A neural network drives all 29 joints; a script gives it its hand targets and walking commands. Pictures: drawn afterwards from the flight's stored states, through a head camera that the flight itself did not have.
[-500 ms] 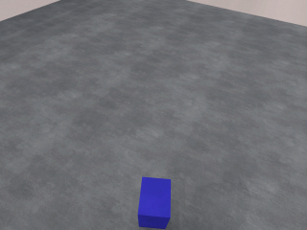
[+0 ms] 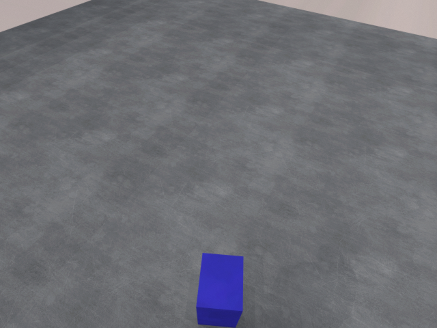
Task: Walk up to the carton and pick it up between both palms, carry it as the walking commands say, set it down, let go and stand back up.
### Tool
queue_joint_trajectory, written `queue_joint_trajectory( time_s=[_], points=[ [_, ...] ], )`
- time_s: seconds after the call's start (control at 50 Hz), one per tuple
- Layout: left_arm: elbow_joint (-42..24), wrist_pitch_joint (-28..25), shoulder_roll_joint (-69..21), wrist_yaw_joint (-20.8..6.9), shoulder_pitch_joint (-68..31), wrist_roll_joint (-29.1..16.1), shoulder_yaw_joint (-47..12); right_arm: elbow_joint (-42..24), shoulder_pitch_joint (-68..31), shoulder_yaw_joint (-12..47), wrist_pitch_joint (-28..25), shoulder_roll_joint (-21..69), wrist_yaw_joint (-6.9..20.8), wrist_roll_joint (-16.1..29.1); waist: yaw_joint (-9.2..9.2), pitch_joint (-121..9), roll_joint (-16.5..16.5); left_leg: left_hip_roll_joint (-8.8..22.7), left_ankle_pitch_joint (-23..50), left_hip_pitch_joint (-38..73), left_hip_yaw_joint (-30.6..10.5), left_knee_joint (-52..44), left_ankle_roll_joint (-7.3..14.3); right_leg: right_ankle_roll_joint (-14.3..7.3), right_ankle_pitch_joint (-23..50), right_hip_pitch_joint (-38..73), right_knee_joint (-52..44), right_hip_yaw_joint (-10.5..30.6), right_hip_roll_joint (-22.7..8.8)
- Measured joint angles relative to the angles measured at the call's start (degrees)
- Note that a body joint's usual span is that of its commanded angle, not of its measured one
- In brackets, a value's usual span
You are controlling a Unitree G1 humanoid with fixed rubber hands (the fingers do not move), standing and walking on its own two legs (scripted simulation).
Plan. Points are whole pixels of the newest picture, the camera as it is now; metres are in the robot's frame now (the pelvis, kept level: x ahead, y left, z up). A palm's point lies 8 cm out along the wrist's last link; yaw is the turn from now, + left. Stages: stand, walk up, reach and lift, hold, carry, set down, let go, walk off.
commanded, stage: reach and lift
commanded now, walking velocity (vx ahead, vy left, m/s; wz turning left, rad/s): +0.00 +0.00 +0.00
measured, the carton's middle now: (219, 291) +0.35 -0.02 -0.63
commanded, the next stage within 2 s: none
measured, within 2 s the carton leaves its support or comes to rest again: neither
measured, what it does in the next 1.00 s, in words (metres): lowers itself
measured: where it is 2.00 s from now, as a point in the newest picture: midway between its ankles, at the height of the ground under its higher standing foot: outside the picture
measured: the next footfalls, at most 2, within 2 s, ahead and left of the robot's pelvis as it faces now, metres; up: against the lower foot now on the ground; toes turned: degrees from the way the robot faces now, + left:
none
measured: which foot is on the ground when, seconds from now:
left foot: down 0.00-1.00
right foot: down 0.00-1.00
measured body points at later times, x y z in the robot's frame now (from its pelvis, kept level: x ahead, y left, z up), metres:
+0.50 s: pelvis -0.05 +0.00 -0.04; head +0.09 +0.01 +0.39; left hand +0.13 +0.20 -0.18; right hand +0.15 -0.21 -0.18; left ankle -0.01 +0.12 -0.74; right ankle -0.04 -0.12 -0.74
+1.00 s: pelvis -0.13 +0.02 -0.09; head +0.08 +0.04 +0.30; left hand +0.25 +0.21 -0.22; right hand +0.25 -0.17 -0.21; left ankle -0.01 +0.12 -0.74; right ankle -0.05 -0.12 -0.74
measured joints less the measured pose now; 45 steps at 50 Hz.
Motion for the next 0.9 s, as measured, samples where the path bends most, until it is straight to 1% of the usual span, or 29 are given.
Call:
queue_joint_trajectory(
  time_s=[0.02,0.04,0.08,0.12,0.14,0.18,0.22,0.28,0.32,0.36,0.42,0.48,0.54,0.58,0.66,0.72,0.78,0.84,0.9],
  points=[
    [0.0,0.0,0.0,0.0,0.0,0.0,0.0,0.0,0.0,0.0,0.0,0.0,0.0,0.0,0.0,-0.01,0.0,0.0,0.01,0.01,0.0,0.0,0.0,0.0,0.0,0.01,0.0,0.0,0.0],
    [-1.47,0.89,0.07,0.0,0.42,0.0,-0.12,-1.36,0.47,0.04,0.61,-0.04,-0.01,0.02,0.0,-1.53,-0.01,0.0,-0.24,-2.09,-0.07,0.88,0.36,0.0,-0.22,-2.06,0.88,-0.07,-0.02],
    [-9.92,5.22,0.69,0.4,-0.23,-0.22,-1.53,-8.09,-0.35,0.24,3.61,-0.43,0.0,0.74,-0.02,-2.22,0.05,0.02,-1.15,-7.62,-0.67,4.74,0.75,0.0,-1.42,-7.41,4.92,-0.53,-0.18],
    [-17.4,10.03,2.03,0.88,-4.33,-0.28,-2.32,-14.76,-4.49,0.8,7.88,-1.2,0.01,0.75,-0.03,0.03,0.07,0.02,-1.61,-11.05,-1.14,7.84,0.76,0.0,-2.3,-10.79,8.36,-0.86,-0.33],
    [-19.86,12.59,2.59,0.95,-7.1,-0.46,-2.65,-17.76,-7.12,0.98,10.48,-1.7,0.0,0.75,-0.03,0.97,0.19,0.05,-1.63,-12.39,-1.24,8.88,0.76,0.06,-2.35,-12.14,9.46,-0.89,-0.35],
    [-22.58,18.1,3.0,1.04,-12.63,-1.02,-2.79,-22.55,-11.98,1.0,15.91,-2.62,-0.01,0.75,-0.03,1.75,0.55,0.06,-1.53,-14.64,-1.31,10.12,0.76,0.07,-2.35,-14.38,10.76,-0.89,-0.39],
    [-24.67,22.7,2.98,1.04,-16.09,-1.17,-3.05,-25.52,-15.07,1.0,20.41,-2.98,-0.01,0.75,-0.03,1.06,0.77,0.06,-1.51,-16.75,-1.35,10.88,0.78,0.07,-2.29,-16.43,11.43,-0.89,-0.42],
    [-28.48,26.23,2.61,0.99,-16.82,-1.19,-3.08,-27.99,-15.68,1.04,23.66,-2.79,0.24,0.76,-0.02,-0.88,0.64,0.06,-1.51,-19.12,-1.38,11.12,0.79,0.07,-2.2,-18.73,11.52,-0.89,-0.42],
    [-29.8,26.47,2.27,0.97,-16.81,-1.19,-3.08,-28.04,-15.62,1.04,23.97,-2.66,0.79,0.77,-0.02,-1.65,0.47,0.06,-1.38,-20.69,-1.39,11.15,0.83,0.07,-2.09,-20.3,11.57,-0.89,-0.42],
    [-30.52,25.24,1.8,0.84,-16.81,-1.19,-3.08,-28.0,-15.5,0.53,22.56,-2.35,1.34,0.61,-0.02,-2.07,0.37,0.06,-1.05,-22.93,-1.43,11.37,0.89,0.07,-1.84,-22.59,11.92,-0.89,-0.42],
    [-30.98,20.69,0.61,0.45,-16.82,-1.19,-2.75,-27.94,-15.52,-0.15,17.46,-2.06,2.07,0.28,-0.03,-2.14,0.38,0.06,-0.51,-27.87,-1.61,12.73,0.92,0.07,-1.59,-27.66,13.69,-0.89,-0.46],
    [-30.86,15.7,-1.01,0.14,-16.82,-1.18,-1.77,-27.7,-15.57,-0.41,11.96,-1.75,2.25,0.27,-0.02,-2.12,0.37,0.06,-0.1,-33.49,-1.78,14.72,0.93,0.07,-1.58,-33.51,16.32,-0.9,-0.54],
    [-30.21,12.45,-2.38,0.14,-17.02,-1.18,-0.62,-27.12,-15.93,-0.76,8.65,-1.03,2.24,0.27,-0.02,-1.94,0.35,0.06,0.45,-38.28,-1.88,16.5,0.93,0.07,-1.48,-38.58,18.8,-0.9,-0.64],
    [-29.99,11.05,-2.76,0.14,-17.47,-1.18,0.32,-27.09,-16.44,-1.23,7.62,-0.49,1.91,0.27,-0.02,-1.83,0.35,0.06,0.9,-41.02,-1.95,17.52,0.93,0.07,-1.28,-41.5,20.25,-0.9,-0.69],
    [-30.0,9.34,-1.97,0.15,-21.33,-1.18,3.38,-28.77,-19.77,-2.24,7.14,-0.25,0.35,0.26,-0.03,-0.85,0.35,0.06,1.68,-45.35,-2.08,20.03,0.94,0.07,-0.91,-46.07,23.43,-0.89,-0.83],
    [-29.99,9.43,0.62,0.13,-27.03,-1.17,4.7,-29.48,-25.65,-3.73,7.69,-0.25,-1.42,0.26,-0.03,0.5,0.27,0.07,2.03,-47.83,-2.24,22.36,1.08,0.07,-0.7,-48.59,25.97,-0.9,-0.88],
    [-29.88,11.61,3.6,0.11,-34.24,-1.18,4.98,-29.81,-33.12,-4.92,9.78,-0.27,-2.52,0.27,-0.03,2.41,0.11,0.06,2.27,-49.48,-2.49,24.58,1.21,0.07,-0.47,-50.17,28.18,-0.93,-0.87],
    [-28.49,14.81,4.71,0.11,-41.67,-1.22,4.96,-29.38,-39.89,-5.29,12.63,-0.26,-2.9,0.28,-0.03,4.12,0.24,0.06,2.28,-50.68,-2.81,26.43,1.24,0.07,-0.27,-51.04,29.57,-1.02,-0.78],
    [-25.06,17.39,4.5,0.11,-48.34,-1.46,4.79,-26.15,-45.77,-5.67,14.47,-0.24,-2.91,0.28,-0.24,5.36,0.5,0.06,2.12,-51.98,-3.04,28.26,1.5,0.1,-0.27,-51.91,30.76,-1.08,-0.71]
  ],
)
